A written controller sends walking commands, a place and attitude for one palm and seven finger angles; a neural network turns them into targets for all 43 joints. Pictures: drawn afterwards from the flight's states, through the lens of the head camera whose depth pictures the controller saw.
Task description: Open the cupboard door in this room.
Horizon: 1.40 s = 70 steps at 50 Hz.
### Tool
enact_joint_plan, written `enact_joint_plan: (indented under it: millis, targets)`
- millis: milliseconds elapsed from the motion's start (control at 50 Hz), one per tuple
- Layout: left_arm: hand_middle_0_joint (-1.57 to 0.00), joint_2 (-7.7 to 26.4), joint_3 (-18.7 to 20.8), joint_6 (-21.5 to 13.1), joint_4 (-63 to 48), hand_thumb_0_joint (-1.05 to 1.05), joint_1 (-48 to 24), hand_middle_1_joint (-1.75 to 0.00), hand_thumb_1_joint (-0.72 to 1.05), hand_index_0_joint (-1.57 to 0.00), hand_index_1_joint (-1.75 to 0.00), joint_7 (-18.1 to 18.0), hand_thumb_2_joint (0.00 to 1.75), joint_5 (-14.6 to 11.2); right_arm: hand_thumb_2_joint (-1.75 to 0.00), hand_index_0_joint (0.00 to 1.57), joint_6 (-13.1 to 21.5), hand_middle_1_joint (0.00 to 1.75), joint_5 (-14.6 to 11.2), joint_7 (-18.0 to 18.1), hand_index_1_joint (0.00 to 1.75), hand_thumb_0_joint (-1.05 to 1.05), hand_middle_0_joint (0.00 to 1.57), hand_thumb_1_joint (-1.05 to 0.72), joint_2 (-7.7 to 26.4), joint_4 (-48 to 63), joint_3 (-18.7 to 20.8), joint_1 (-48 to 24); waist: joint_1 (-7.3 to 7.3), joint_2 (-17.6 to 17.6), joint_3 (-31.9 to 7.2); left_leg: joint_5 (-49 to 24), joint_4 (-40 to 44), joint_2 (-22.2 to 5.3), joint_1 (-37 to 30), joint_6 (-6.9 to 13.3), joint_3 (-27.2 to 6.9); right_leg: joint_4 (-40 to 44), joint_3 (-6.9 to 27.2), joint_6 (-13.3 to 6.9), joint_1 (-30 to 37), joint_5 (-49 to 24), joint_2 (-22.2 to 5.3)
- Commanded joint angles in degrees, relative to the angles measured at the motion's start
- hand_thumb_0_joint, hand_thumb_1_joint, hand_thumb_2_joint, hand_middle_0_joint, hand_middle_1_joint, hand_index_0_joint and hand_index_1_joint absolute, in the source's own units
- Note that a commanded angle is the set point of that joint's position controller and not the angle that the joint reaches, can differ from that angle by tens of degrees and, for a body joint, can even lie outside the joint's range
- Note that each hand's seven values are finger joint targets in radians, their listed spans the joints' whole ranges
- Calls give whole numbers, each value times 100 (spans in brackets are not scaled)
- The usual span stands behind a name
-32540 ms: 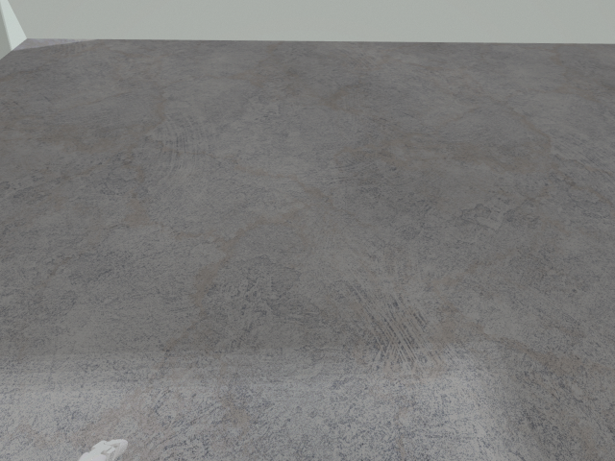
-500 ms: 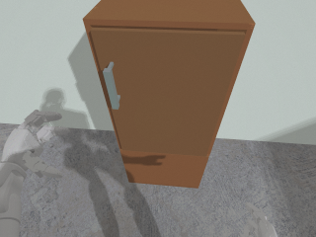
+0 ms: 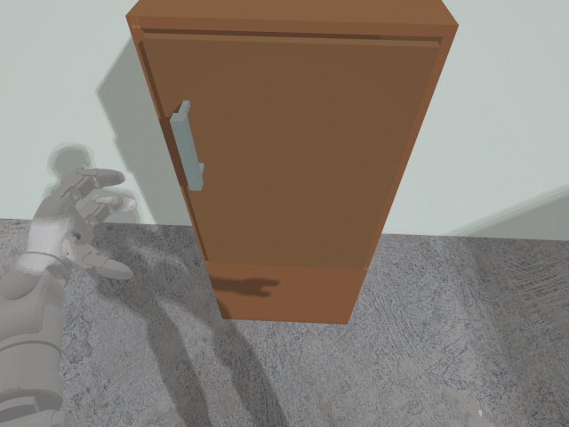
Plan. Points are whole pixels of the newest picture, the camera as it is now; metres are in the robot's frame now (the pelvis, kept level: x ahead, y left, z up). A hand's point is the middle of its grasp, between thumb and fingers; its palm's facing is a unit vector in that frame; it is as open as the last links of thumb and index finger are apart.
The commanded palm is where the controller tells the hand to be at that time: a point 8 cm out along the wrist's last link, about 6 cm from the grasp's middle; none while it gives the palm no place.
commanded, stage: move the hooked fingers beside the handle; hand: left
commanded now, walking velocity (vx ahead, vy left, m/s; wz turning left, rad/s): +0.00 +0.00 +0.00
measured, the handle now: (191, 147) +0.53 +0.18 +0.09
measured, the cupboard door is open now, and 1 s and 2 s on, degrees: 0 0 0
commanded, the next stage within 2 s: none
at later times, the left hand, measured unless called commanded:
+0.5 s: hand (122, 199) +0.40 +0.25 +0.11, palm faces -0.01 -1.00 +0.00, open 13.9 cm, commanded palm +0.38 +0.30 +0.10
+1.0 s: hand (140, 170) +0.46 +0.24 +0.10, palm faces -0.02 -1.00 +0.00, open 13.9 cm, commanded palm +0.45 +0.30 +0.10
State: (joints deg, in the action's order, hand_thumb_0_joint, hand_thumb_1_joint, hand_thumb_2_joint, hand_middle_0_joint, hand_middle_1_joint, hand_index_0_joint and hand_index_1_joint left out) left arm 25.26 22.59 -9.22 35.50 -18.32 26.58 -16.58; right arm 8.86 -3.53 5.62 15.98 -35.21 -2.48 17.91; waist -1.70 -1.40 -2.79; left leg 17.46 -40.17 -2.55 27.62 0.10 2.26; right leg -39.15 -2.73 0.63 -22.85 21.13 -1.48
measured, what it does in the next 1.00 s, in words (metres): stands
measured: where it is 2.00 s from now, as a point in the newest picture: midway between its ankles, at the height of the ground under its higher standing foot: outside the picture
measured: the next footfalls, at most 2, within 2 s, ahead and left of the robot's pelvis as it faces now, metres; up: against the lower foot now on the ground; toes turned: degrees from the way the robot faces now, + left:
none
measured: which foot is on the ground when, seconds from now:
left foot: down 0.00-1.00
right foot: down 0.00-1.00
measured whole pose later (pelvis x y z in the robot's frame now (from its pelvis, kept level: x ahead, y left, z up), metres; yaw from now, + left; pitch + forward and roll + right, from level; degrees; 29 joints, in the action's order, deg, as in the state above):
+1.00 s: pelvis -0.01 +0.00 -0.02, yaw -1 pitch +13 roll -2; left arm 35.3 25.0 -16.5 66.3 -47.6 24.7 -9.2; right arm 0.5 -2.2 4.1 16.8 -37.2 -2.1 22.4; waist -7.7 -0.5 -3.5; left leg 19.4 -47.7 -3.9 41.3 0.4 1.7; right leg -45.0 -2.7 0.8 -35.8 22.1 -0.3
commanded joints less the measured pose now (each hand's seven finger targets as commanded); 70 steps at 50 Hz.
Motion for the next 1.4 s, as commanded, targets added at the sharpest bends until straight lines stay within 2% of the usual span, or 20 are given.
enact_joint_plan:
  millis: [0, 120, 140, 220, 300, 440, 540, 660, 800, 900, 940, 1000, 1060, 1120, 1140, 1180, 1240, 1300, 1340, 1380]
  targets:
    - [-30, 1653, 544, -541, -1438, 0, -1882, -120, -50, -30, -120, -126, 30, -97, -90, 20, 228, 30, 36, 38, 30, 0, 20, -90, 812, 817, 375, -166, 138, -412, -1713, -1382, 456, 210, -1355, 134, -253, 443, 11, -171, 64, -1726, 289]
    - [-30, 1463, 269, -515, -1088, 0, -2327, -120, -50, -30, -120, -97, 30, -52, -90, 20, 119, 30, 16, 54, 30, 0, 20, -90, 835, 670, 377, -78, -55, -360, -1386, -1120, 476, 174, -1278, 124, -308, 496, -32, -176, -257, -1456, 320]
    - [-30, 1359, 159, -479, -977, 0, -2422, -120, -50, -30, -120, -86, 30, -70, -90, 20, 101, 30, 18, 65, 30, 0, 20, -90, 844, 676, 370, -55, -87, -143, -1329, -1100, 460, 177, -1235, 146, -307, 507, -34, -174, -257, -1446, 327]
    - [-30, 1543, 271, -428, -666, 0, -2610, -120, -50, -30, -120, -137, 30, 27, -90, 20, 19, 30, 33, 50, 30, 0, 20, -90, 865, 651, 372, -4, -42, -283, -1463, -1085, 443, 181, -1207, 116, -344, 457, -41, -187, -327, -1389, 302]
    - [-30, 1541, 159, -587, -506, 0, -3234, -120, -50, -30, -120, -210, 30, 103, -90, 20, -46, 30, 55, 25, 30, 0, 20, -90, 865, 609, 356, 43, -130, -404, -1576, -1052, 364, 184, -1240, 112, -361, 400, -23, -189, -449, -1330, 307]
    - [-30, 1697, 215, -769, 170, 0, -3573, -120, -50, -30, -120, -209, 30, 158, -90, 20, -194, 30, 75, -5, 30, 0, 20, -90, 916, 533, 363, 221, -139, -208, -1768, -1142, 208, 185, -1045, 135, -331, 307, 17, -194, -404, -1460, 319]
    - [-30, 1980, 295, -815, 735, 0, -4122, -120, -50, -30, -120, -151, 30, 262, -90, 20, -327, 30, 73, -19, 30, 0, 20, -90, 947, 477, 363, 328, -235, -258, -1648, -933, 126, 184, -760, 155, -308, 264, 47, -183, -572, -1334, 315]
    - [-30, 2124, 306, -1094, 954, 0, -4695, -120, -50, -30, -120, -113, 30, 305, -90, 20, -408, 30, 105, -24, 30, 0, 20, -90, 996, 371, 406, 517, -340, -419, -2039, -942, -5, 151, -916, 149, -358, 176, 71, -171, -817, -1260, 345]
    - [-30, 2368, 332, -1024, 1606, 0, -5051, -120, -50, -30, -120, -129, 30, 482, -90, 20, -562, 30, 121, -31, 30, 0, 20, -90, 1045, 257, 406, 758, -465, -394, -2059, -901, -117, 139, -607, 174, -340, 87, 82, -130, -1009, -1238, 343]
    - [-30, 2861, 634, -1061, 1895, 0, -5253, -120, -50, -30, -120, -202, 30, 579, -90, 20, -671, 30, 142, -44, 30, 0, 20, -90, 1090, 253, 409, 917, -472, -302, -2154, -942, -223, 126, -345, 197, -317, 26, 132, -111, -929, -1321, 367]
    - [-30, 2721, 489, -1113, 1876, 0, -5530, -120, -50, -30, -120, -200, 30, 595, -90, 20, -693, 30, 153, -47, 30, 0, 20, -90, 1070, 248, 408, 974, -555, -358, -2173, -977, -270, 125, -358, 202, -336, -23, 114, -122, -1004, -1316, 390]
    - [-30, 2865, 500, -1159, 1879, 0, -5681, -120, -50, -30, -120, -200, 30, 700, -90, 20, -745, 30, 160, -55, 30, 0, 20, -90, 1105, 203, 432, 1060, -613, -623, -2367, -1073, -342, 86, -554, 180, -362, -47, 117, -114, -1250, -1288, 391]
    - [-30, 2564, 285, -1155, 1965, 0, -5815, -120, -50, -30, -120, -194, 30, 696, -90, 20, -787, 30, 177, -86, 30, 0, 20, -90, 1083, 167, 432, 1149, -683, -735, -2399, -1273, -385, 55, -738, 156, -415, -97, 55, -130, -1458, -1329, 420]
    - [-30, 2594, 375, -1040, 2180, 0, -5618, -120, -50, -30, -120, -200, 30, 686, -90, 20, -848, 30, 202, -114, 30, 0, 20, -90, 1119, 160, 455, 1242, -655, -553, -2413, -1301, -403, 37, -694, 160, -421, -98, 31, -126, -1467, -1331, 435]
    - [-30, 2745, 553, -1037, 2207, 0, -5424, -120, -50, -30, -120, -197, 30, 650, -90, 20, -867, 30, 210, -112, 30, 0, 20, -90, 1130, 205, 453, 1283, -547, -457, -2515, -1454, -414, 51, -643, 163, -417, -151, 15, -151, -1299, -1459, 453]
    - [-30, 2608, 439, -1004, 2071, 0, -5367, -120, -50, -30, -120, -209, 30, 695, -90, 20, -918, 30, 209, -134, 30, 0, 20, -90, 1094, 253, 461, 1252, -553, -646, -2590, -1651, -445, 43, -729, 151, -364, -177, 24, -130, -1349, -1636, 429]
    - [-30, 2670, 602, -1104, 1685, 0, -5136, -120, -50, -30, -120, -298, 30, 681, -90, 20, -958, 30, 237, -194, 30, 0, 20, -90, 1067, 355, 483, 1271, -409, -720, -2796, -2013, -501, 46, -905, 141, -369, -244, -3, -158, -1238, -1831, 470]
    - [-30, 2826, 731, -1136, 1624, 0, -5279, -120, -50, -30, -120, -383, 30, 669, -90, 20, -1027, 30, 212, -194, 30, 0, 20, -90, 1067, 365, 495, 1239, -487, -450, -2587, -1833, -466, 30, -698, 164, -333, -200, 20, -111, -1131, -1863, 475]
    - [-30, 3045, 942, -1193, 1429, 0, -5168, -120, -50, -30, -120, -398, 30, 645, -90, 20, -1048, 30, 216, -191, 30, 0, 20, -90, 1081, 438, 488, 1215, -385, -579, -2726, -1958, -484, 57, -716, 167, -307, -252, 36, -143, -960, -2001, 487]
    - [-30, 2873, 760, -1196, 1483, 0, -5180, -120, -50, -30, -120, -382, 30, 700, -90, 20, -1067, 30, 186, -184, 30, 0, 20, -90, 1038, 415, 479, 1175, -462, -646, -2639, -1975, -483, 48, -782, 154, -316, -231, 35, -128, -1071, -2007, 481]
